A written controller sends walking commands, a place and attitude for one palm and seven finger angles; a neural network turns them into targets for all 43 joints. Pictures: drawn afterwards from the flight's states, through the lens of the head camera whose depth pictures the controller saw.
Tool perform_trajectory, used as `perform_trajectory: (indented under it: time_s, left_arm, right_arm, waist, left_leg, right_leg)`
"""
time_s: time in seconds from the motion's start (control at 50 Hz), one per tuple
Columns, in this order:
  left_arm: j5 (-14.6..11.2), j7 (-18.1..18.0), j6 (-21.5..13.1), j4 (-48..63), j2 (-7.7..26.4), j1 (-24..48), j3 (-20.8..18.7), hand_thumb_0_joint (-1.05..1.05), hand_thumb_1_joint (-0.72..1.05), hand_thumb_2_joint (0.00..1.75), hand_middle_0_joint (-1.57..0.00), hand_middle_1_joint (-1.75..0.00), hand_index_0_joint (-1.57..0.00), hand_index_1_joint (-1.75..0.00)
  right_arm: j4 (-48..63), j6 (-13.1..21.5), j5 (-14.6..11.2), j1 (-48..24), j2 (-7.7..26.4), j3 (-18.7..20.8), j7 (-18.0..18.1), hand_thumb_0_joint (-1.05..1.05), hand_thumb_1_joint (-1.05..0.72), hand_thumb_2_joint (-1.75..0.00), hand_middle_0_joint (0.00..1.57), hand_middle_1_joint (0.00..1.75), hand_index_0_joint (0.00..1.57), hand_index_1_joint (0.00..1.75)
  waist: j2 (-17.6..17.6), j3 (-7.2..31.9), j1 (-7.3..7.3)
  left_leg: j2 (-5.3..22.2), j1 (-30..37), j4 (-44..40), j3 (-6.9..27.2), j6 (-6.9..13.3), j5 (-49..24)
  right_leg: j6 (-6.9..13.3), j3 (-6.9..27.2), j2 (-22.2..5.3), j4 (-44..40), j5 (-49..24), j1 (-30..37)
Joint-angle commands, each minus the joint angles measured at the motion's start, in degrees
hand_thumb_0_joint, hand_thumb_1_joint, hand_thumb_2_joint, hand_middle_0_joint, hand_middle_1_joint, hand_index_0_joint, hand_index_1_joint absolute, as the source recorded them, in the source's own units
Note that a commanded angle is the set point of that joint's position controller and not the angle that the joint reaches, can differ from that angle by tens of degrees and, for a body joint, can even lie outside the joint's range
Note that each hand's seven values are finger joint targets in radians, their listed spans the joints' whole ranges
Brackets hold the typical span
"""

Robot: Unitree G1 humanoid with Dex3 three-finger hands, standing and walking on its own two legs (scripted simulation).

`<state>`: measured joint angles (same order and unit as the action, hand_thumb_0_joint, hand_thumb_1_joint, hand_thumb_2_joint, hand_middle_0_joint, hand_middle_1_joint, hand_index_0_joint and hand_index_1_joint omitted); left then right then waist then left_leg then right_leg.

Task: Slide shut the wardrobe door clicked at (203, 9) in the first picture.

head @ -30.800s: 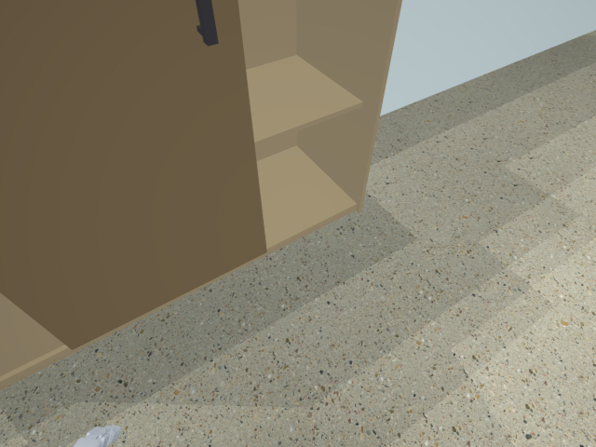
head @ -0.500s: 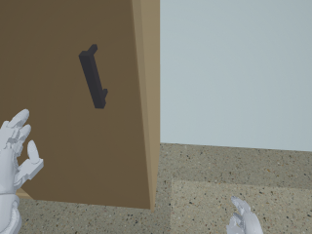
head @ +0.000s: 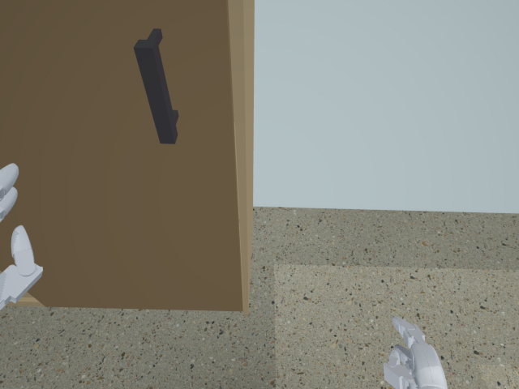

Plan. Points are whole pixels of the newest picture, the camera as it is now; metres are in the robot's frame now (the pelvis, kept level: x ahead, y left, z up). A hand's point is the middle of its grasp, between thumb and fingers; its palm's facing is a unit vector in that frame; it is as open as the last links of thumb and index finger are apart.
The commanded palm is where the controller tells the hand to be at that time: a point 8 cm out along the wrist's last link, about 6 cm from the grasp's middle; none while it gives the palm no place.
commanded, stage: step back with the hand held close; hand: left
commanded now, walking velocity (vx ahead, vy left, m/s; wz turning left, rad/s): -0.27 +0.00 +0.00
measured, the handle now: (162, 88) +0.47 +0.19 +0.23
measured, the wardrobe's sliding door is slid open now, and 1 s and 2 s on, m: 0.00 0.00 0.00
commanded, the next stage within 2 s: stop stepping back and stand still in 0.62 s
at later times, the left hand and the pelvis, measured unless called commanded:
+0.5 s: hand out of the picture +0.08 +0.28 +0.18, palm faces +0.52 -0.74 -0.42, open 7.4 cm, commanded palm +0.01 +0.31 +0.18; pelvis -0.10 +0.00 -0.02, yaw +5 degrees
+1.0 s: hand out of the picture -0.07 +0.30 +0.18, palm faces +0.45 -0.80 -0.40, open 7.4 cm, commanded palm -0.11 +0.33 +0.18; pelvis -0.25 +0.03 +0.00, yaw +0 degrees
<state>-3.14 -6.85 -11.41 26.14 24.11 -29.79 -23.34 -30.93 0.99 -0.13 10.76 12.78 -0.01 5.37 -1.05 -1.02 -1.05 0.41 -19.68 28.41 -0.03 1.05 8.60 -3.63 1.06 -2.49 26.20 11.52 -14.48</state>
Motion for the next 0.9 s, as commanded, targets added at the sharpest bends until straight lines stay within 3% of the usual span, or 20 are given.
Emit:
perform_trajectory:
  time_s: [0.0, 0.1, 0.2, 0.26, 0.3, 0.32, 0.36, 0.42, 0.46, 0.48, 0.5, 0.56, 0.62, 0.66, 0.68, 0.7, 0.74, 0.82, 0.86, 0.88]
  left_arm:
    - [0.91, -1.75, -5.45, 11.62, 8.86, 2.77, -7.83, 0.00, 0.90, 0.90, -0.20, -0.30, -0.20, -0.30]
    - [1.85, -1.93, -7.06, 11.66, 9.48, 2.92, -8.96, 0.00, 0.90, 0.90, -0.20, -0.30, -0.20, -0.30]
    - [0.99, -3.20, -7.51, 12.65, 9.21, 6.95, -6.23, 0.00, 0.90, 0.90, -0.20, -0.30, -0.20, -0.30]
    - [0.90, -3.62, -7.77, 12.51, 9.80, 10.00, -6.44, 0.00, 0.90, 0.90, -0.20, -0.30, -0.20, -0.30]
    - [1.43, -3.59, -8.25, 13.69, 8.97, 9.63, -7.15, 0.00, 0.90, 0.90, -0.20, -0.30, -0.20, -0.30]
    - [2.12, -3.41, -8.62, 14.83, 9.54, 11.07, -8.31, 0.00, 0.90, 0.90, -0.20, -0.30, -0.20, -0.30]
    - [2.04, -2.92, -9.18, 14.37, 10.47, 8.49, -9.59, 0.00, 0.90, 0.90, -0.20, -0.30, -0.20, -0.30]
    - [0.46, -2.22, -8.97, 13.41, 8.85, 0.16, -8.59, 0.00, 0.90, 0.90, -0.20, -0.30, -0.20, -0.30]
    - [-0.39, -1.80, -8.91, 15.18, 10.41, -0.07, -8.86, 0.00, 0.90, 0.90, -0.20, -0.30, -0.20, -0.30]
    - [0.04, -2.21, -9.06, 15.32, 12.99, 0.36, -10.43, 0.00, 0.90, 0.90, -0.20, -0.30, -0.20, -0.30]
    - [0.00, -2.77, -9.28, 17.04, 13.72, 5.09, -9.70, 0.00, 0.90, 0.90, -0.20, -0.30, -0.20, -0.30]
    - [1.00, -2.24, -5.76, 10.47, 10.46, 6.77, -7.01, 0.00, 0.90, 0.90, -0.20, -0.30, -0.20, -0.30]
    - [1.17, -2.15, -5.49, 9.91, 10.82, 10.02, -6.11, 0.00, 0.90, 0.90, -0.20, -0.30, -0.20, -0.30]
    - [1.19, -2.16, -6.86, 15.15, 11.72, 11.42, -6.95, 0.00, 0.90, 0.90, -0.20, -0.30, -0.20, -0.30]
    - [0.81, -1.79, -7.45, 14.88, 11.07, 10.97, -6.00, 0.00, 0.90, 0.90, -0.20, -0.30, -0.20, -0.30]
    - [0.16, -1.60, -7.08, 13.78, 11.57, 6.33, -8.43, 0.00, 0.90, 0.90, -0.20, -0.30, -0.20, -0.30]
    - [0.01, -1.69, -6.63, 19.37, 10.48, 6.16, -8.22, 0.00, 0.90, 0.90, -0.20, -0.30, -0.20, -0.30]
    - [0.32, -2.66, -4.43, 19.45, 8.15, -1.01, -7.19, 0.00, 0.90, 0.90, -0.20, -0.30, -0.20, -0.30]
    - [-0.02, -3.00, -2.69, 17.24, 8.67, -0.78, -6.83, 0.00, 0.90, 0.90, -0.20, -0.30, -0.20, -0.30]
    - [0.09, -2.96, -1.84, 14.81, 10.05, -1.97, -7.78, 0.00, 0.90, 0.90, -0.20, -0.30, -0.20, -0.30]
  right_arm:
    - [8.69, 4.69, 0.25, -5.39, 7.98, 2.82, 0.96, 0.00, -0.90, -0.90, 0.20, 0.30, 0.20, 0.30]
    - [7.95, 7.12, 0.62, -4.08, 7.69, 3.23, 0.83, 0.00, -0.90, -0.90, 0.20, 0.30, 0.20, 0.30]
    - [3.27, 7.95, 1.21, -1.26, 6.34, 2.94, 0.45, 0.00, -0.90, -0.90, 0.20, 0.30, 0.20, 0.30]
    - [3.54, 8.85, 0.92, -2.13, 7.34, 2.81, 1.16, 0.00, -0.90, -0.90, 0.20, 0.30, 0.20, 0.30]
    - [4.67, 10.17, 0.92, -3.91, 8.97, 2.92, 1.76, 0.00, -0.90, -0.90, 0.20, 0.30, 0.20, 0.30]
    - [4.80, 10.41, 1.11, -3.97, 8.74, 3.47, 1.53, 0.00, -0.90, -0.90, 0.20, 0.30, 0.20, 0.30]
    - [4.33, 10.44, 1.48, -3.53, 7.36, 4.53, 0.29, 0.00, -0.90, -0.90, 0.20, 0.30, 0.20, 0.30]
    - [4.63, 10.31, 1.14, -3.83, 6.43, 4.17, -1.37, 0.00, -0.90, -0.90, 0.20, 0.30, 0.20, 0.30]
    - [4.12, 9.63, 1.32, -3.56, 5.29, 3.74, -1.80, 0.00, -0.90, -0.90, 0.20, 0.30, 0.20, 0.30]
    - [3.43, 8.90, 1.60, -2.42, 4.59, 3.74, -1.79, 0.00, -0.90, -0.90, 0.20, 0.30, 0.20, 0.30]
    - [3.47, 8.76, 2.04, -4.54, 4.02, 2.72, -1.61, 0.00, -0.90, -0.90, 0.20, 0.30, 0.20, 0.30]
    - [3.14, 8.68, 1.37, -4.67, 3.78, 2.46, -0.76, 0.00, -0.90, -0.90, 0.20, 0.30, 0.20, 0.30]
    - [2.09, 8.07, 1.34, -4.38, 5.53, 1.54, 0.84, 0.00, -0.90, -0.90, 0.20, 0.30, 0.20, 0.30]
    - [4.14, 8.38, 0.79, -4.11, 7.76, 2.86, 0.76, 0.00, -0.90, -0.90, 0.20, 0.30, 0.20, 0.30]
    - [4.03, 8.81, 0.19, -3.38, 7.47, 3.63, 0.35, 0.00, -0.90, -0.90, 0.20, 0.30, 0.20, 0.30]
    - [4.69, 9.42, 1.29, -3.60, 7.15, 3.97, -0.05, 0.00, -0.90, -0.90, 0.20, 0.30, 0.20, 0.30]
    - [4.39, 10.68, 1.49, -2.66, 7.12, 4.66, -1.20, 0.00, -0.90, -0.90, 0.20, 0.30, 0.20, 0.30]
    - [5.40, 9.88, 0.73, -3.25, 6.30, 3.52, -2.37, 0.00, -0.90, -0.90, 0.20, 0.30, 0.20, 0.30]
    - [5.24, 8.78, 1.22, -3.43, 6.43, 3.12, -1.73, 0.00, -0.90, -0.90, 0.20, 0.30, 0.20, 0.30]
    - [5.01, 8.13, 1.42, -3.16, 6.44, 2.95, -1.34, 0.00, -0.90, -0.90, 0.20, 0.30, 0.20, 0.30]
  waist:
    - [-7.68, 6.02, -0.21]
    - [-4.47, 5.61, -0.14]
    - [7.27, 4.88, 1.67]
    - [-0.03, 3.70, 1.65]
    - [-15.68, 4.82, 1.14]
    - [-18.09, 6.91, 0.61]
    - [-10.76, 8.68, -0.12]
    - [-14.51, 8.56, -0.63]
    - [-8.13, 8.19, -0.22]
    - [4.03, 8.42, 0.05]
    - [8.93, 6.12, -0.94]
    - [14.34, 4.44, -0.12]
    - [3.84, 5.33, 1.19]
    - [-11.08, 11.73, -0.24]
    - [-10.09, 13.80, -0.15]
    - [-15.08, 16.05, -0.02]
    - [-9.14, 13.55, 0.71]
    - [-13.35, 10.82, 0.52]
    - [-17.29, 9.00, 0.68]
    - [-13.33, 7.97, 0.51]
  left_leg:
    - [5.72, -12.72, -12.32, 6.79, 3.41, 21.69]
    - [4.58, -15.49, -7.63, 6.98, 3.61, 26.79]
    - [-1.39, 8.71, 14.25, -0.21, -1.21, 12.00]
    - [2.45, 5.59, 3.01, 5.60, 0.30, 17.61]
    - [12.25, -12.73, -18.44, 20.40, 4.45, 39.46]
    - [16.42, -19.85, -23.42, 26.18, 7.65, 42.80]
    - [15.37, -14.26, -17.59, 20.19, 8.10, 28.75]
    - [12.02, -9.85, -14.41, 11.87, 4.05, 25.19]
    - [7.46, -4.63, -2.21, 6.01, 0.03, 17.19]
    - [1.68, -0.16, 14.39, 0.96, -3.05, 12.49]
    - [-1.14, -2.17, 27.09, -0.89, -4.50, 13.57]
    - [1.33, -6.25, 26.79, 0.79, -2.68, 14.53]
    - [-0.30, 4.01, -2.99, -2.05, -1.79, 2.20]
    - [13.51, 6.70, -7.77, 8.79, 3.25, -21.88]
    - [17.41, 8.74, -9.29, 10.65, 5.03, -22.54]
    - [20.13, 3.61, -13.93, 17.44, 7.19, -8.37]
    - [20.00, 1.52, -16.09, 19.25, 8.92, 10.08]
    - [12.69, -3.05, -22.74, 10.53, 2.16, 30.56]
    - [9.36, -6.64, -23.31, 6.72, -3.46, 31.96]
    - [6.41, -6.70, -19.60, 4.15, -5.28, 29.22]
  right_leg:
    - [1.92, -1.37, 3.36, 3.18, 2.94, 9.83]
    - [3.01, 2.12, 2.86, 1.28, 10.49, 6.09]
    - [7.90, 8.41, -7.11, -11.58, 19.71, -23.07]
    - [4.72, 3.23, -1.78, -4.23, 20.85, -21.50]
    - [2.03, -1.26, 6.90, 15.87, 16.42, -3.97]
    - [2.09, -1.29, 9.38, 28.56, 12.09, 4.57]
    - [3.37, 0.47, 8.33, 29.10, 14.60, 1.99]
    - [5.22, -2.95, 7.50, 11.73, 17.10, 2.17]
    - [7.81, 4.84, 0.84, -6.36, 15.75, -2.27]
    - [12.16, 21.42, -10.48, -14.43, 15.04, -11.07]
    - [15.26, 25.61, -18.63, -16.99, -0.39, -14.59]
    - [12.52, 14.23, -11.98, -8.02, -16.61, -9.00]
    - [6.89, 7.90, -5.42, 1.94, -25.46, -6.75]
    - [2.50, 3.03, 3.36, 13.21, -3.72, -4.58]
    - [2.40, 3.15, 5.24, 18.32, 11.65, -5.63]
    - [2.47, 2.98, 7.09, 29.35, 18.84, -5.17]
    - [2.90, 5.15, 5.84, 35.19, 15.73, -6.57]
    - [4.29, -5.81, 8.12, 17.45, 17.51, 2.94]
    - [5.99, -9.38, 9.99, 5.25, 18.87, 11.28]
    - [6.71, -8.66, 9.34, -2.66, 17.39, 13.58]
